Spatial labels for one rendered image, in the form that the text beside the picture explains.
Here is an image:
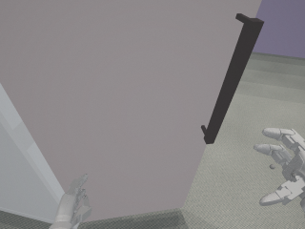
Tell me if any left robot hand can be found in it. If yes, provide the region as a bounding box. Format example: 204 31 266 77
54 174 92 227

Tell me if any fridge door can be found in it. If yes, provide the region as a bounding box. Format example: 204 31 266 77
0 0 262 222

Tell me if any right robot hand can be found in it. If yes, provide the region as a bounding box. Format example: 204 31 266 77
254 128 305 206

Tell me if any handle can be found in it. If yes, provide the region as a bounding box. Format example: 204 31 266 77
201 13 264 144

